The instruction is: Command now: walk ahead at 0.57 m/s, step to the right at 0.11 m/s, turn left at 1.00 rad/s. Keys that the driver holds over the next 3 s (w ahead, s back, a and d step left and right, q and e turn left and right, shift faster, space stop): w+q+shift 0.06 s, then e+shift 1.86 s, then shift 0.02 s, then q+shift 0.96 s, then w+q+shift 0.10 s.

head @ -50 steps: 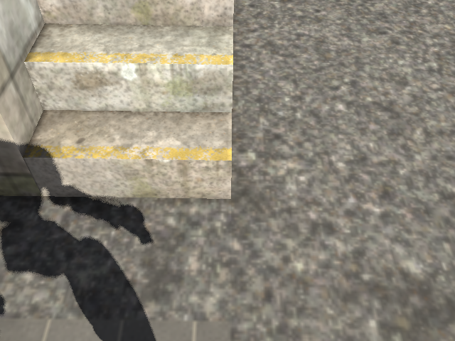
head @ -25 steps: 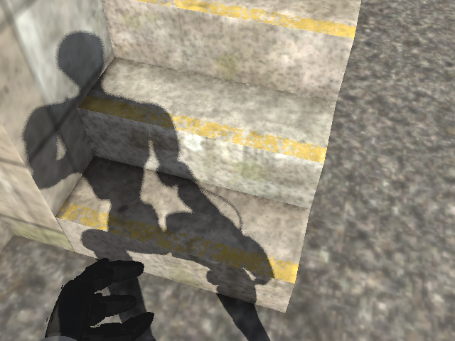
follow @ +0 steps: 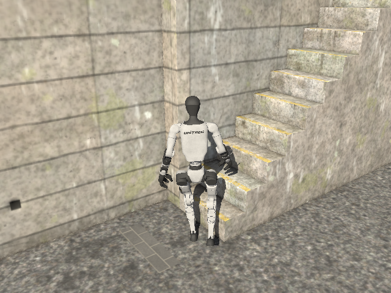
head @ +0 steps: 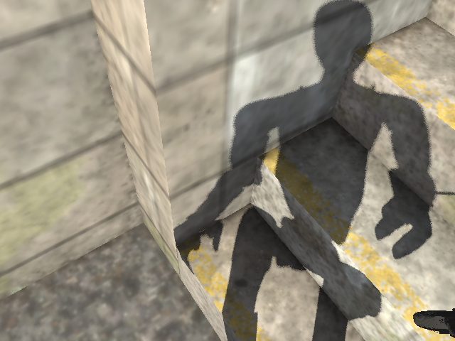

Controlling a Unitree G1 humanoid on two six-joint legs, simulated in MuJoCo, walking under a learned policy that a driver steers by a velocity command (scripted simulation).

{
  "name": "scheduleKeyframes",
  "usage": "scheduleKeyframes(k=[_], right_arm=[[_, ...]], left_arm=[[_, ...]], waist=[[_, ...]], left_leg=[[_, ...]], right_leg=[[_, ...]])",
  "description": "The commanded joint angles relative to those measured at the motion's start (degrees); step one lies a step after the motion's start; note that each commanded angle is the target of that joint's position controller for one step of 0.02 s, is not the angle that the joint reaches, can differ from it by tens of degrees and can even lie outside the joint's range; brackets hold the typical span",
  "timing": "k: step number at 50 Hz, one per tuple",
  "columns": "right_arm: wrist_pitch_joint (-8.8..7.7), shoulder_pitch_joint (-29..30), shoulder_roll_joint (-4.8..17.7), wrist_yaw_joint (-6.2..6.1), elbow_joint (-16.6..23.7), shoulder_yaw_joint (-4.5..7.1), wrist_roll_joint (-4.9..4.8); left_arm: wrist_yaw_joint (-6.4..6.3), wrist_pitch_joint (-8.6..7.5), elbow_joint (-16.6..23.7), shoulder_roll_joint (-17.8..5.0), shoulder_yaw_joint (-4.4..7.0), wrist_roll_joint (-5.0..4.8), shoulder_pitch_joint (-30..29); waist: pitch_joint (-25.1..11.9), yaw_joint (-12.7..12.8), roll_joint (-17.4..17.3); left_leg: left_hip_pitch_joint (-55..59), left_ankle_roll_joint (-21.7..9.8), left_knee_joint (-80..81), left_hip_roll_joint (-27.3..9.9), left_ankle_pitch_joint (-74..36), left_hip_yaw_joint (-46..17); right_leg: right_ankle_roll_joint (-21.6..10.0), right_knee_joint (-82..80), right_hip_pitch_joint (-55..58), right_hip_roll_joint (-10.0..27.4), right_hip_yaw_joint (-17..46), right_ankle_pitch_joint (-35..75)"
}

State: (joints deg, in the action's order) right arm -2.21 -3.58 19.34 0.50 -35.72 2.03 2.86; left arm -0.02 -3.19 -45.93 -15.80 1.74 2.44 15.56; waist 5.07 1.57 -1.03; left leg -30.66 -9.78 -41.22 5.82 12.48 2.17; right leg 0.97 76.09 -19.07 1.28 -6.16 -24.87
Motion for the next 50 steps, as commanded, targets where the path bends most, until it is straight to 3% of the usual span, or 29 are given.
scheduleKeyframes(k=[1, 2, 4, 5, 6, 8, 9, 12, 14, 15, 17, 18, 19, 20, 21, 22, 23, 24, 25, 26, 27, 28, 29, 34, 37, 42, 46, 48, 50], right_arm=[[1.25, -9.48, 12.55, -1.64, 3.53, 5.08, -0.72], [0.44, -8.77, 9.69, -1.46, 2.09, 3.98, -1.65], [-0.50, -7.65, 7.44, -1.95, -1.19, 2.80, -3.82], [-0.72, -11.05, 7.24, -1.77, -4.63, 2.53, -3.26], [-1.31, -13.82, 6.34, -1.64, -6.42, 2.15, -3.40], [-2.94, -19.75, 5.91, -2.41, -10.93, 2.49, -2.33], [-3.09, -19.74, 5.35, -2.89, -11.94, 1.96, -1.81], [-2.50, -21.01, 3.26, -3.07, -15.31, 0.64, -1.94], [-1.58, -18.32, 3.84, -4.40, -16.04, -0.34, -2.78], [-1.43, -19.09, 4.16, -5.08, -16.44, -0.43, -2.77], [-0.54, -18.30, 5.98, -5.24, -16.22, -0.47, -4.01], [-0.12, -15.52, 6.95, -4.79, -14.82, -0.38, -3.68], [-0.17, -12.75, 9.91, -4.72, -13.55, 0.72, -3.47], [-0.45, -9.14, 10.30, -4.36, -12.07, 1.28, -3.68], [2.23, -3.34, 13.01, -5.09, -10.20, 1.74, -3.95], [3.87, 3.02, 9.71, -6.01, -4.84, 1.30, -1.60], [4.70, 4.15, 5.30, -4.57, -1.94, 1.08, 0.97], [4.78, -0.93, 3.54, -2.33, -3.52, 1.00, -0.05], [4.16, -0.94, 1.47, -1.00, -1.83, 0.26, -1.34], [3.55, -2.23, 0.12, -1.15, -1.34, -0.20, -1.08], [3.14, -6.15, 1.80, -1.90, -1.55, 0.10, -1.06], [3.32, -8.06, 3.03, -2.50, -2.02, 0.49, -0.93], [3.39, -8.89, 2.03, -2.75, -1.35, 0.13, -0.43], [1.62, -3.14, 1.44, -2.82, 4.59, 0.21, -2.39], [1.59, -0.34, 1.34, -2.41, 6.88, -0.04, -3.39], [1.52, -3.96, 3.57, -2.67, 6.64, 0.19, -4.19], [1.66, -6.11, 4.82, -2.21, 4.41, 0.46, -4.93], [1.93, -8.85, 3.45, -1.78, 1.64, -0.13, -4.13], [2.68, -10.52, 2.06, -1.37, -1.22, -0.97, -4.15]], left_arm=[[-0.14, -1.34, 8.74, -6.37, 0.10, 1.72, 0.36], [-0.59, -0.79, 8.62, -5.48, -0.26, 2.85, -1.18], [-1.07, 0.92, 11.08, -3.97, -0.69, 3.48, -2.15], [-1.79, 1.46, 12.25, -0.98, -1.22, 2.87, -5.28], [-2.84, 1.46, 14.05, 0.25, -1.41, 3.60, -7.00], [-4.64, 1.05, 18.07, 3.52, -2.30, 2.76, -16.16], [-4.75, 0.78, 18.40, 3.84, -2.66, 1.09, -17.26], [-4.37, 2.17, 18.21, 5.26, -3.47, 0.46, -17.71], [-4.98, 4.31, 19.82, 6.64, -4.65, 0.66, -19.84], [-5.55, 4.89, 20.33, 6.54, -4.38, 0.70, -21.62], [-5.30, 6.06, 19.80, 6.31, -5.17, 0.21, -21.42], [-4.70, 6.64, 15.75, 6.06, -4.84, -0.76, -14.39], [-4.49, 7.03, 15.04, 5.32, -4.26, -1.32, -9.85], [-4.00, 6.94, 11.33, 3.63, -3.17, -1.63, -1.05], [-2.72, 2.69, 16.09, -0.32, -0.79, -0.91, -5.24], [-1.86, 0.66, 12.30, -5.26, 1.05, -0.70, -0.59], [-4.01, 0.71, 13.30, -10.92, 2.68, 3.40, -3.02], [-4.03, -0.28, 15.14, -7.38, 1.17, 3.52, -9.42], [-3.91, -0.16, 15.03, -3.39, 0.12, 1.24, -11.74], [-3.89, 0.10, 14.68, -3.39, 0.49, -1.10, -12.61], [-4.21, 0.53, 14.36, -4.80, 1.03, -1.79, -15.24], [-4.22, 0.88, 15.16, -4.82, 1.47, -1.83, -16.95], [-4.36, 1.31, 15.70, -4.08, 1.27, -1.73, -17.25], [-5.87, 4.21, 20.04, -4.59, 1.38, -1.92, -12.62], [-6.78, 5.16, 22.54, -5.26, 1.51, -1.79, -10.27], [-7.44, 6.39, 27.84, -5.06, 1.33, -1.52, -11.41], [-7.84, 7.02, 29.91, -5.16, 1.56, -1.66, -12.21], [-7.83, 7.63, 30.83, -4.96, 1.61, -1.42, -14.45], [-7.75, 9.56, 30.73, -3.60, 1.17, -1.50, -12.99]], waist=[[-15.96, -4.20, -4.29], [-11.70, -2.58, 1.48], [-9.79, 0.86, 0.93], [-12.10, -0.41, -4.01], [-13.77, -0.37, -1.70], [-12.29, -3.78, -3.77], [-10.67, -2.95, -1.18], [-9.31, -1.49, 4.74], [-10.28, -0.13, 6.79], [-10.70, -1.27, 4.28], [-12.32, -1.37, 3.05], [-16.47, 0.36, 0.09], [-19.82, 2.89, -6.90], [-25.76, 5.37, -11.50], [-29.17, 9.86, -9.48], [-27.18, 11.19, 6.44], [-27.45, 7.76, 28.54], [-18.18, 2.64, 21.35], [-7.51, -0.07, 11.69], [1.14, -3.11, 3.74], [2.70, -6.64, 0.86], [1.03, -7.42, 0.72], [-1.42, -7.09, 2.28], [-9.46, -3.90, 4.07], [-10.62, -2.95, 7.97], [-13.61, -3.43, 12.42], [-14.69, -2.44, 12.94], [-14.35, -2.64, 12.07], [-12.56, -0.46, 12.39]], left_leg=[[36.33, -12.32, 23.91, -20.12, -10.85, -39.53], [29.54, -10.25, 22.58, -17.13, -16.27, -34.37], [15.76, -9.07, 21.77, -12.82, -36.15, -22.26], [18.49, -11.79, 19.28, -14.15, -42.82, -23.90], [22.27, -11.49, 17.42, -15.75, -43.78, -24.91], [30.18, -10.47, 17.42, -19.76, -42.54, -28.24], [34.71, -8.96, 19.69, -21.27, -39.75, -24.87], [33.43, -5.57, 21.62, -20.22, -37.77, -18.14], [31.36, -3.16, 25.44, -19.32, -46.22, -12.41], [33.04, -2.68, 25.71, -20.01, -53.06, -11.91], [31.33, -0.56, 28.74, -17.46, -68.18, -4.07], [28.25, -1.11, 25.61, -16.04, -88.99, 1.21], [30.27, -2.07, 20.38, -17.79, -102.06, 1.45], [33.87, -2.72, 11.52, -19.80, -115.82, 3.58], [36.60, -3.29, 1.30, -18.04, -121.28, -1.17], [19.71, -0.07, -16.83, -9.83, -66.51, -3.68], [-1.35, 4.48, -40.80, 6.66, 6.75, -11.97], [-8.78, 5.98, -58.47, 6.25, 17.90, -16.87], [-11.97, 6.36, -58.86, 5.09, 18.12, -16.05], [-14.95, 7.83, -55.29, 3.76, 14.75, -12.97], [-12.89, 9.87, -48.61, 1.36, 9.43, -12.76], [-7.69, 11.42, -48.48, 1.32, 5.39, -10.63], [-6.00, 12.52, -52.73, 2.36, 3.99, -8.75], [-6.44, 15.29, -41.72, 2.55, -1.06, -9.96], [-7.62, 16.65, -35.70, 3.28, 0.00, -11.04], [-5.33, 15.71, -29.98, 1.80, 2.29, -15.56], [-2.31, 14.01, -12.14, -0.45, 2.82, -17.37], [3.80, 12.25, 2.36, -2.10, -1.29, -15.71], [10.56, 11.48, 20.49, -3.36, -11.64, -11.83]], right_leg=[[1.43, 28.96, -35.93, -1.36, 8.66, 2.57], [1.94, 27.24, -35.01, 0.27, 8.86, 3.82], [2.88, 24.91, -27.21, 1.83, 6.49, 4.99], [2.19, 45.19, -34.07, -1.48, 2.93, -3.00], [0.77, 51.31, -40.22, -0.62, 7.29, -6.41], [-2.05, 62.09, -54.34, -0.39, 12.40, -15.51], [-3.01, 59.53, -59.04, -0.49, 11.82, -15.78], [-4.84, 56.59, -59.97, -2.17, 10.02, -15.15], [-4.79, 42.46, -52.70, -1.08, 8.28, -14.69], [-4.48, 42.46, -51.23, -1.06, 8.34, -16.29], [-4.77, 18.35, -35.02, -1.16, 0.96, -16.12], [-5.20, 13.98, -21.47, -4.60, -5.69, -17.06], [-5.40, 8.28, -14.73, -5.27, -3.86, -18.48], [-6.25, 7.62, -8.53, -7.72, -3.11, -11.86], [-5.02, -9.01, -8.18, -6.73, 4.06, -1.60], [-12.31, -27.12, 1.09, -0.59, 27.35, 11.23], [-23.24, -48.23, 5.36, 9.73, 65.21, 22.16], [-22.53, -50.86, -3.23, 14.20, 65.63, 19.35], [-18.27, -48.36, -12.65, 10.75, 59.03, 15.31], [-14.19, -47.35, -17.26, 6.71, 49.12, 9.16], [-11.63, -48.10, -18.89, 3.58, 41.17, 5.69], [-11.17, -47.75, -22.00, 2.04, 37.07, 5.06], [-12.33, -46.26, -21.66, 1.62, 35.12, 11.92], [-12.65, -46.52, -6.12, -0.96, 28.67, 26.03], [-13.94, -47.37, -0.18, 0.40, 32.87, 26.18], [-15.10, -42.95, 1.24, 3.68, 43.41, 24.72], [-11.68, -38.35, 2.58, 2.29, 47.45, 25.72], [-9.00, -34.84, -1.26, -0.78, 45.95, 25.88], [-5.95, -33.23, -3.52, -4.52, 43.66, 22.63]])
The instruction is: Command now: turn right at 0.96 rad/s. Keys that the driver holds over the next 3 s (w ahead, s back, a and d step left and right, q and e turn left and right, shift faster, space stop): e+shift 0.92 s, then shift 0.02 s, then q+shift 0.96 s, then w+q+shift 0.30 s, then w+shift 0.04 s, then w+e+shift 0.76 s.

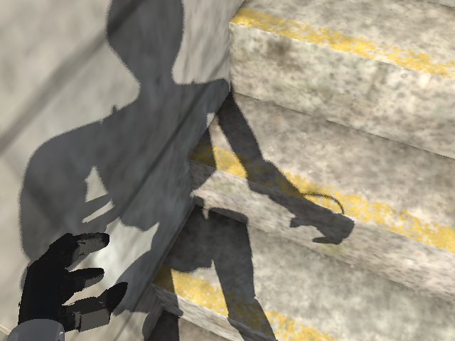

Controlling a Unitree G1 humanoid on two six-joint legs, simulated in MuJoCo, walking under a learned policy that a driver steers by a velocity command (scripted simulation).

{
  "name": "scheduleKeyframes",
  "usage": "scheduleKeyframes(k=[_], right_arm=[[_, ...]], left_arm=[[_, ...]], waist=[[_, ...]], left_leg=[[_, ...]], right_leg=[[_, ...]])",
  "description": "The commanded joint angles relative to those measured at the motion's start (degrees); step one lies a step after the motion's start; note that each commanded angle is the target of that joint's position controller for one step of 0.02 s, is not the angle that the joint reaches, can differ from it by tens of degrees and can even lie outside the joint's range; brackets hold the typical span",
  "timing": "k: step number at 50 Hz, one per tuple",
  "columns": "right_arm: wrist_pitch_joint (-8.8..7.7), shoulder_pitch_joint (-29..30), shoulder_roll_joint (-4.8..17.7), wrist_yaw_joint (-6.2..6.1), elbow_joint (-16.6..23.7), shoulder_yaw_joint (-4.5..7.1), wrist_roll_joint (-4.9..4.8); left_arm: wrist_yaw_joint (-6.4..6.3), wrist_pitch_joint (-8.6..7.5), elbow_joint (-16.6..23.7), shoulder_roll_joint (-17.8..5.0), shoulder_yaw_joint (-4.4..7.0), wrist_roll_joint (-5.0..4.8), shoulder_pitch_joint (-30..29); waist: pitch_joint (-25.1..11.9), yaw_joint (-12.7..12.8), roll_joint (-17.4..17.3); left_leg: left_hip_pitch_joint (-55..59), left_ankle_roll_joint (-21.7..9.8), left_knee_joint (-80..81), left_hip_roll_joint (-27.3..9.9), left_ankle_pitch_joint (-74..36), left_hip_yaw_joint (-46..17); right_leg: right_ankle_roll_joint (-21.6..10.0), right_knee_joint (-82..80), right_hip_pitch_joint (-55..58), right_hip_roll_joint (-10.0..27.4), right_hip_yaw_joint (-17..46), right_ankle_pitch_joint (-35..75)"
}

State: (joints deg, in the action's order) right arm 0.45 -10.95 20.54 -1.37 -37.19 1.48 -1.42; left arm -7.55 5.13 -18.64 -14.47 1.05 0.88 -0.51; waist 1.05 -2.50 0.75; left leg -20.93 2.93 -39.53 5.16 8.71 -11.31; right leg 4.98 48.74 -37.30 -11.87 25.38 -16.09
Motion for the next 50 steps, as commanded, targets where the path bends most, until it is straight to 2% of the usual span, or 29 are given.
scheduleKeyframes(k=[1, 5, 7, 8, 9, 10, 11, 12, 13, 14, 15, 19, 24, 27, 33, 35, 36, 37, 38, 39, 40, 41, 42, 43, 44, 45, 47, 48, 50], right_arm=[[0.44, -4.29, 1.00, 0.86, -1.44, -0.31, -0.03], [1.75, -1.70, -1.33, 0.77, -3.60, -1.42, 2.04], [0.89, -0.01, -1.83, -0.45, -2.51, -2.12, 3.32], [-0.07, -3.63, 1.18, -1.03, -4.13, -1.11, 5.09], [0.43, -6.25, 6.27, -1.72, -6.10, 0.23, 2.57], [1.82, -7.22, 5.78, -2.69, -4.86, 0.38, 2.88], [3.10, -6.73, 7.73, -4.11, -3.04, 0.90, 4.86], [3.37, -5.62, 12.99, -4.67, 0.30, 3.14, 3.74], [3.49, -4.77, 9.29, -5.78, 2.39, 1.69, 6.10], [3.30, -4.44, 4.81, -6.65, 3.73, 0.29, 6.45], [3.40, -5.34, 0.71, -6.92, 5.51, -0.76, 5.26], [4.34, -9.32, 2.46, -7.28, 7.29, 0.38, 4.37], [5.16, -5.79, 1.85, -6.07, 8.04, 0.83, 3.45], [5.83, -5.35, 2.65, -6.22, 6.94, 1.31, 4.22], [6.10, -0.22, 7.50, -5.46, 5.15, 2.90, 3.94], [7.12, 10.68, 10.57, -4.54, 8.46, 3.30, 4.06], [7.57, 7.58, 11.59, -4.34, 7.50, 3.64, 2.42], [7.24, 9.53, 11.85, -3.60, 8.33, 3.74, 2.28], [5.76, 10.58, 8.96, -2.84, 7.87, 3.04, 1.77], [4.52, 9.10, 2.29, -1.10, 6.79, 1.03, 1.67], [1.31, 11.46, -2.52, 0.39, 6.94, -0.04, 3.20], [-3.81, 13.65, -6.23, 0.32, 12.46, -1.48, 5.64], [-7.02, 14.05, -6.18, 0.62, 12.29, -2.64, 6.72], [-8.03, 17.90, -2.49, 0.87, 12.90, -1.62, 4.78], [-7.80, 18.54, -3.06, 0.89, 14.43, -1.88, 3.61], [-6.38, 18.17, -5.05, 1.01, 15.44, -2.49, 2.45], [-3.69, 13.45, -5.14, 1.41, 15.87, -2.07, 1.13], [-1.95, 17.96, -6.29, -0.14, 17.88, -1.65, 3.78], [0.07, 23.97, -8.55, -1.86, 22.49, -2.27, 3.02]], left_arm=[[-0.29, 1.85, 2.49, -4.74, 2.10, 0.16, 5.02], [1.47, 1.37, -2.39, -1.94, 1.91, 0.06, 12.25], [2.80, -0.43, -2.68, 2.32, 0.82, -1.04, 12.05], [3.04, -2.10, -0.07, 4.38, 0.57, -1.12, 13.84], [3.60, -3.62, 2.27, 1.38, 0.67, 1.22, 14.13], [4.13, -3.96, 0.44, -0.58, 1.11, 0.81, 12.66], [4.17, -3.87, 1.15, -2.47, 1.82, -0.61, 9.45], [3.86, -2.30, 3.96, -3.40, 1.49, -2.16, 3.15], [2.98, -0.28, 2.10, -6.76, 2.58, -2.02, 2.07], [3.00, 0.72, 0.17, -8.01, 3.31, -1.41, -0.43], [3.11, 1.30, -1.24, -5.46, 2.47, -1.25, -0.70], [2.70, 0.28, -2.46, -1.20, 0.60, -0.43, 1.11], [3.11, -0.34, -3.11, -1.36, -0.29, 0.51, 1.50], [4.35, -3.06, -2.84, -0.99, -0.74, -1.03, 0.15], [6.27, -4.99, -1.30, -0.93, -1.04, -1.71, 0.17], [6.39, -5.19, -3.39, -3.75, 0.73, -2.69, 4.80], [6.23, -5.45, -3.47, -6.28, 2.29, -3.33, 6.37], [6.79, -7.07, -6.26, -12.60, 5.10, -2.99, 10.40], [7.85, -7.87, -8.90, -10.56, 5.54, -4.35, 19.06], [7.93, -9.00, -13.75, -10.79, 6.70, -4.56, 24.55], [7.71, -9.80, -18.18, -10.57, 6.25, -1.31, 26.93], [7.86, -10.17, -17.50, -19.05, 7.16, 2.39, 29.11], [7.16, -8.95, -18.10, -20.38, 7.67, 3.52, 34.00], [6.33, -7.01, -17.49, -21.16, 8.42, 2.54, 30.81], [5.61, -5.57, -17.05, -20.88, 8.48, -0.27, 25.08], [5.01, -4.92, -17.63, -14.54, 6.35, -2.12, 20.54], [3.88, -4.57, -19.46, -8.85, 3.68, -2.13, 15.41], [4.03, -5.58, -22.00, -11.68, 4.39, 1.20, 19.65], [4.74, -5.65, -24.84, -13.35, 5.15, 0.90, 18.94]], waist=[[-9.17, 4.73, 9.68], [-5.34, 9.25, -1.87], [-5.77, 6.93, -7.89], [-8.19, 7.23, -13.40], [-7.22, 10.79, -15.43], [-6.46, 7.45, -11.17], [-5.56, 8.19, -9.75], [-2.63, 5.70, -15.81], [0.94, 2.73, -7.13], [4.81, 1.20, -1.91], [6.32, 0.52, -2.99], [3.41, 0.13, -6.84], [1.15, 2.25, -5.58], [-1.19, 2.11, -6.36], [-3.93, 6.59, -4.64], [-8.86, 11.74, -6.32], [-11.79, 12.12, -10.10], [-14.69, 12.70, -6.34], [-16.58, 15.52, -9.06], [-9.88, 15.81, 0.05], [8.13, 13.63, 9.13], [4.49, 7.99, 15.87], [-17.31, 12.00, 4.18], [-23.45, 11.59, -2.13], [-19.92, 7.81, -1.31], [-14.49, 6.63, 2.60], [-5.73, 2.47, 5.94], [-3.71, 3.51, 2.19], [0.25, 2.29, 4.35]], left_leg=[[5.22, -1.49, 24.67, -4.37, -14.83, 2.17], [25.49, -3.18, 37.01, -10.65, -46.01, 8.33], [36.55, -4.51, 21.94, -15.83, -59.76, 12.47], [36.63, -11.01, 7.35, -26.94, -83.81, 10.56], [38.53, -13.00, 5.96, -31.55, -85.32, 11.33], [41.41, -13.75, 6.61, -28.58, -79.74, 13.65], [35.46, -13.26, 7.78, -27.75, -71.00, 14.24], [27.01, -15.88, 14.13, -38.10, -44.22, 3.94], [23.34, -17.29, 17.67, -35.59, -33.01, 5.63], [20.43, -15.59, 18.89, -28.95, -28.81, 11.88], [19.81, -13.53, 18.59, -24.09, -31.20, 16.38], [24.49, -12.49, 17.96, -25.62, -40.45, 19.61], [32.35, -13.60, 18.68, -27.10, -44.12, 22.97], [38.25, -13.63, 17.33, -27.38, -45.15, 23.84], [37.66, -9.09, 14.75, -26.65, -51.67, 31.15], [23.07, -7.06, 9.97, -22.45, -62.97, 37.03], [23.50, -7.80, 6.06, -21.18, -66.70, 35.18], [23.82, -6.91, -4.89, -20.73, -71.09, 33.00], [21.02, -4.70, -14.26, -20.30, -42.76, 29.57], [13.73, -2.45, -23.52, -14.38, 6.38, 28.95], [-7.43, -1.53, -39.58, -8.27, 28.96, 25.11], [-36.85, 2.76, -70.70, 0.53, 40.58, 18.90], [-42.65, 2.95, -86.07, 0.75, 35.24, 9.50], [-45.65, 2.11, -89.12, 0.25, 29.53, 5.67], [-50.45, 2.48, -90.72, -0.91, 27.59, 4.25], [-53.91, 3.06, -97.89, -1.41, 30.24, 3.59], [-51.66, 2.04, -110.40, -1.88, 36.71, 6.33], [-50.62, -3.53, -108.19, -2.49, 32.29, 8.02], [-49.17, -6.63, -100.20, -3.54, 33.34, 11.43]], right_leg=[[-8.84, -2.33, 13.67, 6.83, 11.39, 8.58], [-3.02, 24.78, -5.48, -2.97, -2.32, -11.72], [-1.43, 55.62, -24.74, -6.07, -12.88, -21.31], [-1.14, 68.82, -30.95, -2.97, -19.01, -31.77], [0.68, 78.76, -39.59, 5.66, -19.10, -29.05], [1.13, 82.70, -45.27, 4.70, -20.07, -27.07], [2.93, 85.88, -43.50, 7.27, -20.98, -24.11], [7.05, 84.82, -44.02, 16.65, -19.78, -15.53], [8.42, 89.78, -42.98, 15.02, -17.71, -11.23], [8.65, 87.57, -39.73, 11.96, -20.84, -9.28], [8.02, 81.96, -37.85, 10.76, -23.83, -9.18], [7.27, 74.97, -36.20, 11.71, -25.19, -8.71], [6.62, 71.21, -39.66, 13.35, -24.45, -13.41], [5.46, 67.35, -41.65, 14.45, -26.46, -14.39], [-0.22, 53.62, -33.60, 16.59, -27.51, -8.14], [-4.05, 30.56, -5.25, 13.77, -31.00, 5.36], [-4.89, 21.58, 3.07, 9.89, -33.95, -4.25], [-6.69, 14.05, 13.65, 8.92, -32.43, 8.44], [-10.57, -11.98, 26.06, 12.70, -27.07, 20.41], [-12.05, -37.31, 34.75, 11.62, -27.26, 36.05], [-12.64, -43.26, 34.58, 7.74, -26.91, 34.24], [-19.38, -15.00, 53.34, 20.82, -8.70, 101.22], [-27.12, -17.37, 62.35, 30.33, 3.24, 103.91], [-29.40, -23.05, 64.57, 31.16, 13.93, 77.38], [-28.65, -25.27, 63.51, 30.98, 17.25, 60.12], [-26.12, -26.07, 58.22, 31.15, 15.06, 54.26], [-20.56, -26.75, 42.43, 28.50, 5.18, 48.70], [-19.73, -26.43, 33.28, 24.73, -3.65, 50.25], [-16.51, -32.72, 25.99, 22.58, -9.35, 46.46]])
Over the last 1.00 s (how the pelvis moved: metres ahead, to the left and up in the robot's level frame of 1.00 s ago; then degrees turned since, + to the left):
0.19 0.01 0.19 -27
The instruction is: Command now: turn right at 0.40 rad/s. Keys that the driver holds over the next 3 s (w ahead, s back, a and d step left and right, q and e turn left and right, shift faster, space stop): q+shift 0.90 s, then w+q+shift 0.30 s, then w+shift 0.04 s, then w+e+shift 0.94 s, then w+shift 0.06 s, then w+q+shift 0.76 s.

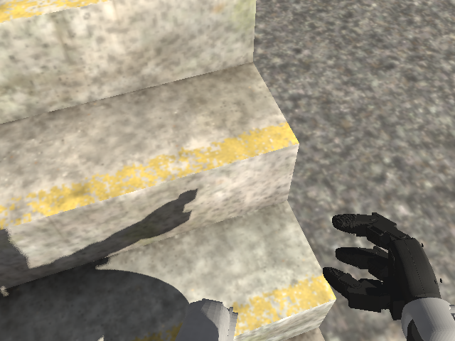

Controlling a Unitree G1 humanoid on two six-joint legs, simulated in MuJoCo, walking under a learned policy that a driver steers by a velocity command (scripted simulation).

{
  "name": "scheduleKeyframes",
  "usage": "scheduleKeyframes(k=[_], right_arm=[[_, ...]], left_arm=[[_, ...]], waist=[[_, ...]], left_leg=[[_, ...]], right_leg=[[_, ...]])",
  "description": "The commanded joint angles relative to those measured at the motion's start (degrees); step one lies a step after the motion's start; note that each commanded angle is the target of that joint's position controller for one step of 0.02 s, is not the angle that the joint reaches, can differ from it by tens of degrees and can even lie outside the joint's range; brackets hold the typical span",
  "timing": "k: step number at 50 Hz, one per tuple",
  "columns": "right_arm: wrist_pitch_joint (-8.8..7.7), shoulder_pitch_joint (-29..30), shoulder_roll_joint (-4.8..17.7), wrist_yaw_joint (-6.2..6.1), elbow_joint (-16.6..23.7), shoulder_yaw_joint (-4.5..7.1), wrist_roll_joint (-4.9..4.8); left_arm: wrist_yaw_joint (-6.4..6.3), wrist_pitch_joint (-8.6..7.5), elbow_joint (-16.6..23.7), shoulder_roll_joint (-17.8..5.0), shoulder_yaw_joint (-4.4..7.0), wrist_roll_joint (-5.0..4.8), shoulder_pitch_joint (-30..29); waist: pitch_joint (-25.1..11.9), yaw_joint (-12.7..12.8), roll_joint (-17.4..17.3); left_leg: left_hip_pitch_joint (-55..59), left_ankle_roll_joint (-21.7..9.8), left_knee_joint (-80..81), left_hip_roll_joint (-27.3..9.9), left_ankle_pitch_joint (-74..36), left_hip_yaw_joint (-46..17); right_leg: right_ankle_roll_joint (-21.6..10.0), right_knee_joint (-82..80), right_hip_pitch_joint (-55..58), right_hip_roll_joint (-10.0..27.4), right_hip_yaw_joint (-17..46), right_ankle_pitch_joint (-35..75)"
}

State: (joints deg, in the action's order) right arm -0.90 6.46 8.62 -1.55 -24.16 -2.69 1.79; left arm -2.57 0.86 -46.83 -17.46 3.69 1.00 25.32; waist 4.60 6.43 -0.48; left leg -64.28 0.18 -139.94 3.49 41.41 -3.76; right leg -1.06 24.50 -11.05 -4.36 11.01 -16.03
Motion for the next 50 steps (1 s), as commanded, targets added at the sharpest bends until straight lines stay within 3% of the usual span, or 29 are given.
scheduleKeyframes(k=[1, 3, 6, 7, 8, 9, 10, 11, 13, 15, 20, 23, 24, 26, 28, 29, 31, 32, 33, 35, 36, 39, 42, 45, 46, 47, 48, 49, 50], right_arm=[[1.97, 6.95, 2.51, -1.77, 11.28, 1.57, -0.36], [2.98, -2.91, 0.54, -1.13, 9.22, 0.14, -0.92], [3.82, -25.87, 3.08, -2.25, -1.93, 2.04, -3.10], [2.93, -17.63, 4.21, -1.94, -3.28, 3.01, -3.82], [3.51, -16.11, 8.58, -1.88, -4.68, 4.97, -3.30], [4.67, -12.74, 10.04, -1.96, -7.43, 6.36, -1.32], [3.73, -14.14, 9.95, -0.92, -4.53, 5.63, 2.61], [4.14, -17.68, 8.43, 0.43, -6.92, 5.05, 0.99], [5.07, -15.10, 7.43, -0.07, -9.22, 6.03, -3.10], [4.80, -12.38, 5.70, -1.57, -8.46, 5.69, -4.15], [5.46, -17.75, 6.80, -4.59, -7.32, 6.94, -2.85], [6.35, -15.49, 8.67, -5.30, -4.97, 8.19, -3.50], [6.51, -14.20, 8.41, -5.45, -3.39, 8.42, -4.26], [7.10, -16.77, 7.57, -6.03, -3.16, 8.87, -5.65], [5.98, -29.00, 4.63, -4.96, -5.66, 9.01, -6.81], [5.35, -36.30, 7.14, -4.55, -6.23, 9.69, -5.82], [4.98, -37.64, 8.34, -4.35, -2.55, 9.19, -4.55], [4.75, -40.98, 6.81, -4.19, -0.64, 7.60, -3.58], [4.50, -42.26, 7.78, -2.76, -1.79, 6.87, -3.44], [1.85, -26.42, 11.59, -1.13, -1.31, 7.67, -3.25], [2.85, -19.34, 8.51, -1.28, 4.09, 5.75, -4.95], [5.99, -20.50, 12.54, -1.73, -0.21, 7.62, -3.80], [4.90, -20.26, 7.60, -2.31, -0.15, 5.78, -0.35], [5.50, -24.26, 5.00, -2.27, -2.72, 4.32, -1.41], [7.36, -27.23, 5.67, -3.26, -2.04, 5.79, -0.37], [7.10, -31.77, 7.42, -4.08, -2.86, 6.48, -1.13], [5.79, -41.98, 7.65, -5.81, -5.89, 6.96, -1.29], [3.60, -46.52, 10.55, -3.82, -10.38, 8.46, -1.54], [1.67, -43.55, 13.73, -2.08, -11.94, 8.55, -0.92]], left_arm=[[-0.98, -0.98, 3.04, -9.03, 1.89, 0.96, -7.27], [-1.64, 1.15, 5.20, -8.31, 0.91, -0.05, -17.88], [-0.58, -2.67, 4.59, -14.77, 3.61, -2.54, -17.19], [0.65, -1.43, 5.89, -11.10, 3.43, -4.59, -10.91], [1.50, -0.86, 6.53, -11.90, 3.86, -3.16, -9.89], [3.64, -1.04, 7.49, -7.13, 2.71, -0.01, -7.64], [4.55, -2.00, 4.78, -3.91, 1.45, -3.09, -12.42], [6.03, -2.39, 6.42, 0.20, 0.00, -2.44, -18.07], [5.42, -0.82, 10.17, 2.96, -0.77, -1.89, -21.23], [4.41, 0.15, 12.31, 1.56, -1.07, -2.47, -20.85], [1.89, 0.25, 21.08, 2.56, -1.39, -2.58, -29.18], [1.94, 1.47, 19.67, 3.04, -1.07, -3.23, -21.21], [2.18, 1.83, 19.20, 3.78, -1.45, -1.27, -20.57], [3.47, 2.45, 16.27, 6.66, -2.15, -0.09, -21.20], [4.16, 2.94, 16.53, 7.90, -3.29, 1.46, -33.24], [4.66, 2.52, 17.74, 8.06, -4.49, 2.69, -39.98], [3.14, -0.17, 18.63, 8.03, -5.81, -0.26, -44.35], [1.55, -1.21, 14.96, 3.09, -4.03, -0.94, -34.05], [0.63, -1.86, 12.80, 0.65, -3.08, -1.31, -27.27], [-1.80, -0.52, 13.09, -4.62, -0.38, 3.10, -18.37], [-2.25, -1.53, 11.89, -10.88, 2.11, 2.73, -18.68], [-2.55, -0.97, 16.84, -3.83, -0.24, 2.15, -26.27], [-2.58, 1.35, 18.39, -8.06, 1.20, 0.19, -27.47], [0.05, 2.20, 19.66, -6.90, 1.34, -0.84, -32.03], [1.65, -1.10, 16.76, -3.58, 0.49, 1.82, -28.58], [3.35, -2.06, 15.41, -4.78, 0.81, 1.35, -30.05], [4.84, -0.98, 15.60, -3.35, 0.45, 0.96, -35.86], [5.61, 1.44, 17.90, -0.99, -2.05, -4.17, -41.32], [5.11, 1.85, 20.27, 6.92, -4.10, -2.84, -37.84]], waist=[[-1.54, -7.34, 6.04], [-7.03, -13.21, 5.42], [-22.93, -17.40, 19.27], [-28.31, -10.32, 1.24], [-33.40, -9.59, -12.79], [-34.35, -5.34, -26.34], [-37.08, -7.77, -25.65], [-27.74, -7.81, -11.03], [-12.57, -3.92, -0.31], [-4.40, -3.37, -2.72], [-3.92, -6.10, -6.00], [-3.61, -2.84, -10.03], [-3.08, -3.58, -12.29], [-4.40, -5.64, -2.87], [-10.38, -13.69, 16.93], [-10.42, -17.70, 16.08], [-4.29, -20.26, 9.32], [-5.12, -20.23, 10.24], [-4.74, -18.74, 9.75], [-6.34, -8.69, -2.00], [-9.28, -8.82, 12.40], [-3.36, -10.82, -1.37], [-1.44, -11.93, 3.17], [-7.59, -12.17, 8.58], [-8.87, -14.46, 7.76], [-13.69, -17.09, 7.49], [-16.77, -22.56, 4.70], [-11.88, -24.73, 2.21], [-3.31, -18.16, -14.85]], left_leg=[[-1.29, -4.71, 7.03, -2.78, 0.23, 3.43], [30.03, -6.63, 42.87, -3.46, -9.62, 8.83], [47.74, -5.80, 63.07, -1.10, -11.95, 3.89], [52.80, -6.00, 73.12, 3.92, -19.88, -1.31], [51.62, -7.83, 86.95, 3.18, -12.16, -14.56], [47.98, -12.20, 98.20, 1.08, -6.83, -24.23], [56.94, -18.71, 103.41, -8.51, -14.86, -43.18], [50.18, -16.38, 99.69, -2.76, -36.77, -32.50], [32.87, -15.67, 103.30, -0.96, -13.84, -36.28], [25.94, -14.14, 107.48, 3.30, 0.66, -31.20], [29.42, -13.99, 107.92, 5.27, -11.42, -33.48], [23.73, -9.90, 108.74, 6.87, -8.45, -36.27], [23.52, -6.28, 108.79, 9.16, -9.94, -33.44], [20.08, -2.70, 92.15, 10.38, 2.00, -34.01], [27.70, 4.44, 46.83, 22.46, 0.25, -10.20], [23.18, 6.48, 24.30, 22.00, 2.11, -4.21], [9.30, 9.15, -3.88, 18.56, 5.34, -2.99], [1.72, 10.41, -11.73, 8.99, 10.96, -6.89], [-15.35, 9.29, -14.17, 3.66, 14.24, -8.48], [-23.74, 9.63, -6.24, 1.31, 1.68, -4.44], [-23.54, 12.10, -2.70, -9.82, -2.14, -8.36], [0.39, 12.53, 11.90, -9.49, -7.69, -3.87], [9.19, 11.30, 31.02, -11.54, -18.21, -1.51], [23.70, 6.62, 65.54, -13.28, -24.92, 2.73], [36.54, 0.70, 73.08, -8.96, -25.44, 7.65], [45.55, -1.67, 80.34, -7.63, -26.99, 9.04], [55.22, -4.23, 94.02, -4.34, -38.46, 9.94], [56.46, -6.17, 114.33, -2.64, -45.86, 10.61], [57.62, -6.96, 111.54, -3.08, -71.50, 4.47]], right_leg=[[-9.60, -11.90, -3.83, 14.50, 3.29, 47.64], [-4.25, -21.39, -13.73, 9.65, -10.88, 59.18], [-5.81, -8.92, 8.70, 18.02, -11.31, 105.37], [-3.82, 0.33, 8.34, 13.73, -9.89, 96.37], [-3.20, 15.55, 8.46, 9.18, -10.33, 63.71], [-3.04, 34.74, 4.18, 1.79, -6.76, 20.54], [1.74, 66.18, -8.07, -2.61, 2.11, 0.87], [3.81, 73.48, -12.89, -4.16, 0.82, -4.07], [5.29, 74.71, -18.90, -4.02, -1.96, -3.75], [6.94, 71.17, -16.39, -4.27, -3.56, -0.33], [9.14, 51.28, -11.28, -6.42, -3.05, 3.46], [6.54, 28.36, -1.37, -3.56, 1.25, -1.43], [5.53, 17.11, 0.88, -3.46, -1.94, -1.22], [1.49, -0.22, 6.22, 2.40, 1.30, 19.89], [0.20, -17.17, 4.78, 6.98, -4.34, 50.26], [1.66, -16.51, 2.15, 6.78, -10.02, 55.32], [0.41, -13.23, 3.23, 13.85, -12.53, 59.56], [-7.00, -4.39, 9.97, 28.96, -4.95, 70.93], [-10.38, 0.80, 26.97, 33.00, -4.20, 80.27], [-10.59, 2.62, 37.19, 28.47, -10.07, 70.40], [-13.86, -2.56, 35.41, 38.53, -1.64, 60.40], [-12.21, -7.10, 11.20, 27.57, -16.07, 45.22], [-10.44, -4.46, 3.15, 24.29, -21.76, 40.66], [-5.93, 0.97, 3.60, 21.38, -27.62, 38.57], [-4.58, 1.82, -1.62, 22.75, -28.60, 38.46], [-4.08, 10.27, -0.92, 22.65, -28.15, 38.88], [-3.50, 23.01, -1.61, 19.93, -29.02, 35.86], [0.69, 37.61, -3.74, 14.72, -28.58, 30.58], [1.14, 64.65, -21.74, 10.09, -25.73, -16.32]])
Over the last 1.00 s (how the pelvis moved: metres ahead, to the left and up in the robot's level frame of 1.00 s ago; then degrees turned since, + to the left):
0.04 -0.01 -0.16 -53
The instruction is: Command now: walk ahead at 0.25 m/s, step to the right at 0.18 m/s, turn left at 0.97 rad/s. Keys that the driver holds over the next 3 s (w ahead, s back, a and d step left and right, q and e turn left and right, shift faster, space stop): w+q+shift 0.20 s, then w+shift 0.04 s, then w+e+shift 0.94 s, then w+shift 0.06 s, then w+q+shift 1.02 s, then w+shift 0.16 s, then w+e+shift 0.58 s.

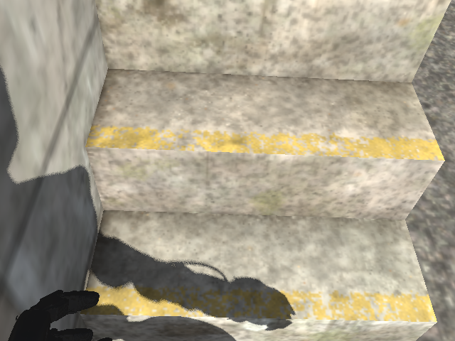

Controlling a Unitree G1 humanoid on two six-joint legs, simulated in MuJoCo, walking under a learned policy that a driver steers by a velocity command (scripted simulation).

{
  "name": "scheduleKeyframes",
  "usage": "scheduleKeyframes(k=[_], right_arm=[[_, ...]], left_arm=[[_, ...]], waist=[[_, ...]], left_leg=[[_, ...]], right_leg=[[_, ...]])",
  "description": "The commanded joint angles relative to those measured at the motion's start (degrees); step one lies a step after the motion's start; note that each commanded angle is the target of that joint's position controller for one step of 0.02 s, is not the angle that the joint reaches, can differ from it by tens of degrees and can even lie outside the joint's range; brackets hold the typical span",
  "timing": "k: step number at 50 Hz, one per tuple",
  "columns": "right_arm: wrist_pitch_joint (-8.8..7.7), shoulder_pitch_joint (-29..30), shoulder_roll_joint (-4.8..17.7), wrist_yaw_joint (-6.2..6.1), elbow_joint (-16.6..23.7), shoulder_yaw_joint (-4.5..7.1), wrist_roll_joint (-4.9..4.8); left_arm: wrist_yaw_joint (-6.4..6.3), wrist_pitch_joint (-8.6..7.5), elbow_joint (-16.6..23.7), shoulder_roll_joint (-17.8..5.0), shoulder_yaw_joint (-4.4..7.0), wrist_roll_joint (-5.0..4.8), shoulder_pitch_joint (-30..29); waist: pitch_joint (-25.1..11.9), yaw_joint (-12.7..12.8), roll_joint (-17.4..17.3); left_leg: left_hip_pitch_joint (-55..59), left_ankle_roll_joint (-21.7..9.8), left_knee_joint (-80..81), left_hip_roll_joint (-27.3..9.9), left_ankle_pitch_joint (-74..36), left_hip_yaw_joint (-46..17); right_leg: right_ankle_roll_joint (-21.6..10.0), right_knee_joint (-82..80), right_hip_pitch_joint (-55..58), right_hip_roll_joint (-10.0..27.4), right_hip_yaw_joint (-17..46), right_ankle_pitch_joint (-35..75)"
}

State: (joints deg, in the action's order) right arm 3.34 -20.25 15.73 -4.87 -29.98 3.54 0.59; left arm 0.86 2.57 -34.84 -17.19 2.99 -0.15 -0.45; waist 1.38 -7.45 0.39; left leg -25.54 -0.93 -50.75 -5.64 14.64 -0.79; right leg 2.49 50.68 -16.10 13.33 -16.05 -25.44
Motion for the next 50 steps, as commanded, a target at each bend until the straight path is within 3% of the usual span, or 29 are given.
scheduleKeyframes(k=[1, 2, 3, 5, 8, 12, 13, 14, 17, 21, 25, 26, 29, 31, 32, 33, 34, 35, 36, 37, 38, 40, 42, 43, 44, 45, 47, 48, 50], right_arm=[[-2.64, -11.32, 9.85, 0.42, -1.92, 2.61, 1.82], [-4.78, -13.79, 18.65, 2.70, -0.83, 3.26, 3.05], [-5.11, -11.19, 18.90, 2.94, -2.39, 3.94, 1.73], [-6.22, -10.24, 12.67, 0.53, -6.38, 2.24, 0.41], [-5.60, -7.41, 6.06, -2.13, -5.84, 0.01, 1.88], [-3.46, 0.78, 10.27, -2.96, 0.31, -1.43, 2.31], [-4.28, 2.73, 13.21, -1.52, -1.23, 1.99, 3.87], [-4.93, -0.65, 12.95, -0.95, -2.03, 1.70, 4.05], [-4.84, -6.30, 12.98, -1.69, -4.75, 3.22, 3.88], [-4.19, -11.65, 11.88, -4.23, -7.19, 4.48, 2.30], [-5.80, -13.86, 14.65, -5.19, -10.22, 5.56, 3.35], [-4.70, -12.18, 12.39, -6.19, -10.89, 2.81, -0.77], [-2.11, 8.69, 18.70, -5.86, -4.67, 4.46, -1.10], [-0.44, 9.34, 22.10, -4.50, -5.26, 6.36, -1.96], [0.28, 8.53, 21.27, -3.58, -5.69, 5.98, -0.90], [1.12, 8.80, 18.44, -3.66, -5.71, 5.54, -0.27], [0.69, 14.79, 18.17, -3.93, -3.77, 5.69, -0.68], [0.61, 23.87, 8.20, -1.83, 6.09, 4.31, 2.53], [0.86, 29.28, 1.41, -0.75, 9.47, 0.97, 4.10], [0.61, 20.15, -4.38, -0.98, 6.14, -0.77, 3.84], [-0.43, 10.25, -3.12, -0.91, 1.43, -1.26, 4.59], [1.09, -31.78, 8.66, -4.23, -16.65, 3.75, 4.74], [0.80, -50.05, 9.96, -3.25, -21.50, 4.59, 3.41], [-0.74, -29.72, 5.39, -1.40, -17.92, 2.78, 1.95], [-1.92, -11.29, -0.48, 0.18, -14.09, -0.70, 1.27], [-2.68, -2.05, -6.70, 1.21, -13.41, -4.24, 1.78], [-3.09, 2.88, -10.74, 3.86, -13.12, -8.11, 5.19], [-3.65, 8.24, -8.03, 5.55, -9.67, -7.37, 5.13], [-8.03, 7.68, 0.73, 6.37, -8.19, -2.74, 3.14]], left_arm=[[1.54, -1.50, 6.57, 6.45, -1.69, 2.47, 4.45], [0.75, -2.94, 5.29, 2.99, -2.64, 1.73, 5.59], [-0.40, -3.87, 9.94, 0.82, -2.24, 0.58, 1.07], [-1.17, -2.84, 18.01, 0.47, -2.10, 0.28, -12.96], [0.07, -1.93, 21.80, 1.92, -2.01, 2.37, -13.25], [0.50, -0.10, 19.53, 3.36, -4.36, 2.46, -2.10], [0.04, 3.83, 15.71, 4.34, -3.47, 5.19, -2.38], [-0.56, 5.20, 15.68, 3.88, -3.50, 4.83, -3.24], [-0.86, 5.70, 13.90, 4.96, -3.07, 4.02, 2.18], [-0.71, 5.82, 15.91, 3.54, -2.80, 5.92, -5.85], [0.01, 6.03, 19.03, 5.60, -3.07, 3.80, -10.87], [-0.26, 2.93, 21.89, 9.00, -6.17, 0.11, -4.57], [1.20, 1.29, 22.91, 4.63, -5.69, 1.01, 0.00], [1.38, 1.42, 21.94, 5.72, -5.37, 0.86, 2.04], [1.91, 0.33, 21.97, 2.58, -4.02, 1.57, 4.17], [1.95, -0.57, 21.26, -1.54, -1.97, 2.28, 5.71], [1.41, -0.41, 17.53, -5.07, -0.08, 3.16, 14.76], [-0.97, 0.27, 11.22, -4.85, -0.22, 3.72, 15.99], [-1.52, -0.38, 13.67, -7.42, -0.15, 2.86, 12.48], [-1.64, -1.02, 14.36, -3.97, -1.60, 4.42, 3.93], [-2.68, -0.12, 14.31, -1.36, -1.88, 5.98, 0.50], [-0.76, 0.40, 21.89, 2.33, -3.01, 8.30, -24.99], [-0.24, 0.56, 23.54, 10.54, -4.11, 7.31, -39.82], [-0.12, 2.24, 17.42, 12.30, -4.01, 4.73, -22.17], [-0.92, 3.48, 15.46, 13.11, -3.89, 3.33, -10.01], [-1.34, 3.77, 12.30, 15.20, -3.14, 0.99, 1.04], [0.28, 3.35, 15.47, 19.75, -5.33, -3.58, -3.43], [1.11, 3.86, 14.20, 17.96, -5.88, -2.93, 2.46], [0.38, 2.23, 12.50, 9.94, -5.52, 2.27, 0.03]], waist=[[-9.34, 5.21, -7.46], [-22.88, 3.44, -3.58], [-20.57, 2.31, -5.74], [0.74, 2.58, -8.92], [1.99, 4.97, -12.27], [-1.39, 9.37, -3.73], [2.23, 8.16, -0.25], [2.26, 5.79, -1.35], [-3.36, 4.14, -11.66], [-8.25, -0.03, -12.83], [-5.74, -0.85, -13.37], [-8.40, 5.45, -17.38], [-9.56, 14.00, -13.83], [-8.14, 14.22, -19.05], [-9.37, 14.92, -17.48], [-13.68, 16.26, -6.28], [-19.33, 21.91, 2.78], [-15.72, 15.94, 34.68], [-14.55, 15.13, 41.45], [-20.80, 6.68, 36.96], [-24.58, 2.05, 25.09], [-15.54, -17.06, 9.58], [-2.14, -27.76, 8.26], [5.58, -14.01, -9.93], [7.47, 0.81, -7.35], [2.07, 10.30, -4.46], [-0.03, 17.68, 2.94], [3.40, 23.25, 4.80], [6.96, 17.94, -3.81]], left_leg=[[25.22, -1.94, 17.28, -8.82, -92.57, -29.70], [28.71, -15.62, 26.46, -17.67, -70.16, -46.86], [27.47, -21.82, 34.86, -18.58, -26.64, -54.38], [21.90, -15.56, 35.82, -13.70, 9.98, -47.87], [19.05, -10.27, 30.81, -8.18, -8.99, -31.07], [4.70, -5.97, 30.01, -5.08, -34.17, -18.94], [1.14, -8.76, 30.32, -2.53, -37.52, -14.51], [4.02, -9.39, 33.06, -3.72, -41.03, -15.45], [21.35, -11.99, 33.12, -11.02, -49.38, -17.45], [39.32, -12.89, 31.55, -14.22, -37.45, -14.83], [38.32, -12.60, 37.83, -21.05, -27.68, -15.79], [37.45, -5.83, 37.31, -20.87, -34.55, -12.08], [14.28, -1.24, 45.88, -17.16, -46.68, 0.77], [12.41, -3.94, 50.47, -15.42, -43.51, 2.56], [20.60, -3.81, 41.19, -12.38, -59.49, 3.81], [19.49, -4.10, 28.85, -9.30, -72.04, 4.34], [14.67, -7.19, 19.28, -9.07, -61.42, 4.84], [-8.07, -4.54, 3.01, 1.26, 9.93, 7.67], [-13.09, -4.51, -29.52, 7.13, 20.26, -0.39], [-21.09, -2.42, -52.29, 9.39, 20.38, -5.76], [-18.24, 0.48, -56.43, 7.58, 14.91, -2.15], [21.80, 3.22, -45.39, 10.19, 5.97, 14.74], [40.70, -3.38, 0.95, 3.82, -2.70, 11.96], [22.54, -3.76, 25.95, -2.04, -16.45, 0.13], [11.52, -3.19, 37.27, -4.21, -23.54, -0.27], [14.79, -3.54, 35.40, -5.12, -28.44, -1.85], [11.74, 1.07, 16.93, -2.66, -21.04, -0.21], [3.35, 7.40, 15.54, -0.16, -16.37, 0.80], [-13.97, 6.83, 31.16, 0.74, -0.46, 0.73]], right_leg=[[-0.87, 57.31, -31.30, -14.63, 15.29, -4.00], [6.58, 71.31, -31.82, -17.38, 23.90, -5.57], [7.17, 74.78, -38.45, -16.93, 25.70, -2.46], [4.38, 80.10, -52.85, -15.42, 26.30, 2.48], [2.81, 98.03, -53.56, -18.34, 22.20, 7.84], [4.15, 93.35, -40.98, -14.73, 17.15, 8.78], [-0.95, 82.70, -40.21, -14.76, 14.22, 12.22], [-1.27, 77.96, -39.56, -15.21, 11.39, 11.65], [-1.15, 81.67, -44.61, -13.31, 14.72, 5.54], [-1.90, 83.08, -55.48, -12.10, 17.05, -4.57], [-4.03, 84.18, -57.82, -12.73, 24.06, -9.41], [0.92, 74.18, -52.00, -9.83, 28.47, -14.12], [0.91, 40.80, -20.20, -7.52, 19.03, -9.55], [-0.88, 20.56, -8.47, -11.03, 11.53, -17.71], [-2.95, 11.84, -9.37, -13.21, 12.95, -19.44], [-5.80, 4.55, -3.74, -15.59, 16.04, -12.63], [-8.92, 1.13, -1.22, -15.60, 23.22, -2.38], [-14.67, -13.11, 2.70, -11.36, 38.92, 2.20], [-15.70, -18.21, -0.96, -12.54, 38.50, 4.99], [-12.90, -4.98, 5.37, -11.96, 30.24, 14.47], [-7.93, -0.25, 1.73, -11.65, 25.51, 16.42], [-3.68, 5.82, -36.68, -17.27, 8.35, 26.15], [4.09, 19.88, -62.14, -20.55, 4.91, 10.60], [-4.71, 54.35, -51.50, -22.82, 13.82, -6.40], [-7.49, 79.76, -44.17, -26.79, 22.45, -4.72], [-7.71, 105.45, -47.63, -31.13, 28.23, -6.73], [-7.46, 114.69, -59.93, -31.51, 35.60, 0.53], [-7.34, 102.72, -57.51, -28.14, 32.91, 10.08], [-4.47, 77.86, -46.46, -26.33, 17.95, 19.13]])
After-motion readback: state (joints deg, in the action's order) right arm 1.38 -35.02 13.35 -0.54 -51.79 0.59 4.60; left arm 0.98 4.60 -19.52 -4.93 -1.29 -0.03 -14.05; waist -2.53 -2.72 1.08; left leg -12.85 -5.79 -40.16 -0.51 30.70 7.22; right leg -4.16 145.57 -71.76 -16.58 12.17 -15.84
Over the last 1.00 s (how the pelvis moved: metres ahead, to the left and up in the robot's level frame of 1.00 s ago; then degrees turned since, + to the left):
-0.11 0.05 -0.03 33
